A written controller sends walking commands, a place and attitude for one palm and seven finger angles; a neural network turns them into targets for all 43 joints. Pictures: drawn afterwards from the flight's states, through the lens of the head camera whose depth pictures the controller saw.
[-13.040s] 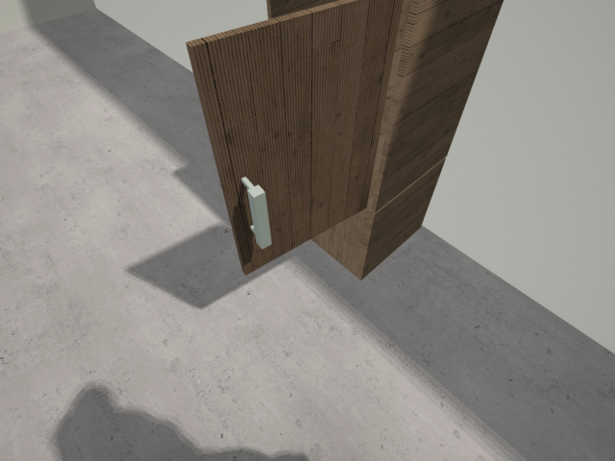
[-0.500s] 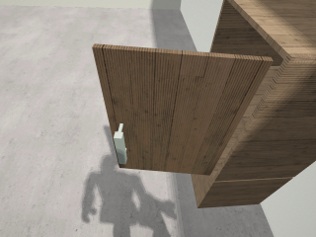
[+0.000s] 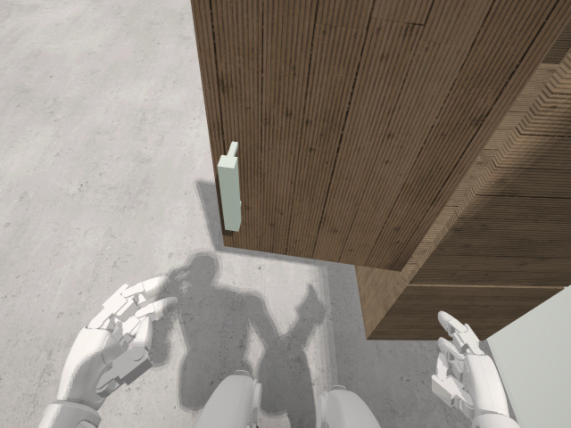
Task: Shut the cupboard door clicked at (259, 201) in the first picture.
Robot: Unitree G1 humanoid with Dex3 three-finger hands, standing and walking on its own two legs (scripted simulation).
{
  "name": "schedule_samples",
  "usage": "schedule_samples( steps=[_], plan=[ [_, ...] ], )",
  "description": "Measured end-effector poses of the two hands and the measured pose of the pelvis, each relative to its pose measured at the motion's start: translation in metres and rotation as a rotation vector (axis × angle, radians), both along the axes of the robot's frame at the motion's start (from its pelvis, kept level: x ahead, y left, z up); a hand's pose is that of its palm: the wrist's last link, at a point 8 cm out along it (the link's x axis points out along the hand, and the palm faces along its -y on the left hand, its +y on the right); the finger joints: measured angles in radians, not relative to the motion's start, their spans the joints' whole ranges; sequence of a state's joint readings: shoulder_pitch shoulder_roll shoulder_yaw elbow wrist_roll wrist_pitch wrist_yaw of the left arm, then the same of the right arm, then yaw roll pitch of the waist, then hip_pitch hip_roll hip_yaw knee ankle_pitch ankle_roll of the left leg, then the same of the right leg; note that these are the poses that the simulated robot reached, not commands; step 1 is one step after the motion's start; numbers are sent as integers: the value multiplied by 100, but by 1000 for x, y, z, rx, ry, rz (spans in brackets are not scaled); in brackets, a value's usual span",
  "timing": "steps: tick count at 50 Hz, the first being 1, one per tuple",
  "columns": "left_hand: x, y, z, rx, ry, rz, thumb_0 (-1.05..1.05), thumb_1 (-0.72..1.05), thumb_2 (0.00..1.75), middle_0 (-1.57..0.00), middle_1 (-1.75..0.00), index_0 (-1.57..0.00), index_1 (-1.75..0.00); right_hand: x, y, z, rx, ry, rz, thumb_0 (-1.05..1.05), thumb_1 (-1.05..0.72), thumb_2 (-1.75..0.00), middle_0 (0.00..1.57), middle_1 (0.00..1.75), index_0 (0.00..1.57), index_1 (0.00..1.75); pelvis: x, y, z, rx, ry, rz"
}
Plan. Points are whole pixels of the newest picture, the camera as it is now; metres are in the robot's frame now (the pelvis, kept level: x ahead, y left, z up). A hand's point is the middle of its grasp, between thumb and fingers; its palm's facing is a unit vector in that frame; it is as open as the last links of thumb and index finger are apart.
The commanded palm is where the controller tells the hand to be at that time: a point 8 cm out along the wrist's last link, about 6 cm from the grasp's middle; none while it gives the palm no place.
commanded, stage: raise the hand and make a fist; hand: left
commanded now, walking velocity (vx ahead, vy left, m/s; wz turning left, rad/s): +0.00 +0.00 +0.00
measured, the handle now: (233, 187) +0.50 +0.13 +0.02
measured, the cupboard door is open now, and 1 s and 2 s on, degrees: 82 82 82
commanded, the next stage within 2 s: bring the fist close to the handle in 1.52 s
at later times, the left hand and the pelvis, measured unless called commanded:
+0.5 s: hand (152, 317) +0.24 +0.19 +0.04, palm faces -0.05 -1.00 -0.01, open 3.9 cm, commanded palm +0.22 +0.24 +0.05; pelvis +0.04 +0.00 +0.00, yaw +0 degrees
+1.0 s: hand (162, 306) +0.26 +0.18 +0.04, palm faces -0.06 -1.00 -0.03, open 3.1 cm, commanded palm +0.24 +0.24 +0.05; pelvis +0.05 +0.00 +0.00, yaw +0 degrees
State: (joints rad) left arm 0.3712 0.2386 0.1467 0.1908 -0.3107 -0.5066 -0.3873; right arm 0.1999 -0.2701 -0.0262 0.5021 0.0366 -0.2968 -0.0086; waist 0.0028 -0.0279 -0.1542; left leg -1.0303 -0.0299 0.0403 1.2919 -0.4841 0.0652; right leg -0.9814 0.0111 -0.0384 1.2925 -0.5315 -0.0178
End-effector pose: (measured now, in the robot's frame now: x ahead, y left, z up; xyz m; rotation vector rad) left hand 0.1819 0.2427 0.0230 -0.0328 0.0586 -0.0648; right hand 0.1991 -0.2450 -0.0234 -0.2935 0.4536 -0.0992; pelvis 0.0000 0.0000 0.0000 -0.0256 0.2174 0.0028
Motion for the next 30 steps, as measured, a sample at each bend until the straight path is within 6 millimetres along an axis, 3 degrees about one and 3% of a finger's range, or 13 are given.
schedule_samples(
  steps=[2,6,12,18,30],
  plan=[
    [-10,5,-3,-1,31,49,1,90,90,-43,-55,-44,-56,11,7,-4,0,-9,24,2,-90,-90,20,30,20,29,0,-1,-5,-11,4,9],
    [-16,8,13,42,-12,86,1,90,90,-50,-63,-50,-63,24,25,-12,9,8,74,2,-90,-90,20,30,20,29,4,-3,-7,-35,21,26],
    [12,1,22,52,-23,5,1,90,90,-61,-75,-61,-75,29,40,-28,55,68,85,2,-90,-90,20,30,21,30,13,-4,-5,-54,64,33],
    [35,3,15,31,66,-2,1,90,90,-72,-87,-72,-87,25,32,-36,75,135,9,2,-90,-90,20,30,21,30,28,-4,-1,-53,94,18],
    [47,0,19,43,44,1,1,91,90,-93,-111,-94,-111,33,6,-38,24,184,-56,2,-90,-90,20,30,20,30,46,-1,-2,-48,125,12]
  ],
)
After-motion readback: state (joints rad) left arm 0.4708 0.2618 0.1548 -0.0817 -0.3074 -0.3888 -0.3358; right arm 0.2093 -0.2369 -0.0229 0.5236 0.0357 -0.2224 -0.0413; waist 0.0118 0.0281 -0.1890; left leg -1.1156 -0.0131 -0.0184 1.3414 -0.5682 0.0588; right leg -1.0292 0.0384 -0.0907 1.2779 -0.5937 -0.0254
